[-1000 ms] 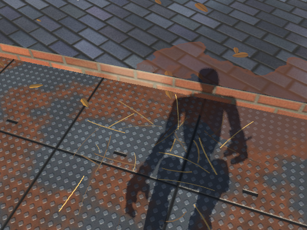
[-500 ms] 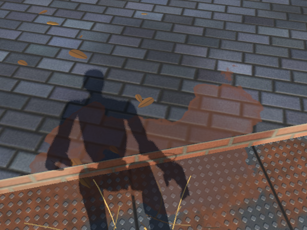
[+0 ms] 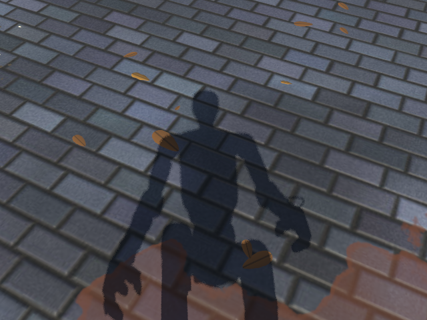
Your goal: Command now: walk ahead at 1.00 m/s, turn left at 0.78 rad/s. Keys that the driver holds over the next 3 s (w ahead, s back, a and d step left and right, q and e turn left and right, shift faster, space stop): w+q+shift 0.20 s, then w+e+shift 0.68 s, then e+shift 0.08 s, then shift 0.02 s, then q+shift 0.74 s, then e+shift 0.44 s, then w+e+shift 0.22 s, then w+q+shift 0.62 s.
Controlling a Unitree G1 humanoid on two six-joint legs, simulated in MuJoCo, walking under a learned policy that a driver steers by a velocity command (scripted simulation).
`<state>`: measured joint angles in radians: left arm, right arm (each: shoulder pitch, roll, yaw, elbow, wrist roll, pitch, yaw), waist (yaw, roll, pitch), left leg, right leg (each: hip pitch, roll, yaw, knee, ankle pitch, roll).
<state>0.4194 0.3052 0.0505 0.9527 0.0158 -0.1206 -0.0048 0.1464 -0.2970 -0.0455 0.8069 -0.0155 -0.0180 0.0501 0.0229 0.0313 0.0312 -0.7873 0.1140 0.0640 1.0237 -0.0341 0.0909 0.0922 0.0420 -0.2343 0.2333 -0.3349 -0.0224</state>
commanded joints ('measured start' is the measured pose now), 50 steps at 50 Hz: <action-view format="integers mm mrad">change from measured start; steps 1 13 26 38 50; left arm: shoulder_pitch -165 -435 -73 153 -232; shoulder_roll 62 -81 59 85 52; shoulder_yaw -6 -89 7 43 30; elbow -100 -431 -212 -81 -275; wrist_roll -2 12 -17 -30 25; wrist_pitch -32 42 111 38 80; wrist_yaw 13 6 0 18 6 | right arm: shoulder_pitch -16 382 265 -318 238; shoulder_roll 25 -112 106 56 0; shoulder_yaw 23 -30 36 94 10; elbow -74 81 -187 -379 -140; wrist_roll -3 -40 -62 -19 -33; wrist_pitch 2 -32 -121 -66 -102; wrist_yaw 7 -69 1 -25 -74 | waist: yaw -99 -51 -87 93 -107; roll -100 -35 -258 -69 -76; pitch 42 55 -231 -31 -114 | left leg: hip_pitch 231 888 -45 193 914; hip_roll -49 173 -228 -159 194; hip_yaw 98 -432 -224 9 -363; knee -92 -790 997 -379 -641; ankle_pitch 83 -64 -246 52 559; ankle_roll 53 227 -6 -110 121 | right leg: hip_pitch -190 -1468 -135 -209 -888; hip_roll -222 -116 -182 19 -23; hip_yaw -58 223 1331 611 327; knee -84 1940 27 -24 1142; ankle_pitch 922 -292 -276 796 -75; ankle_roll -35 -41 -288 -173 -19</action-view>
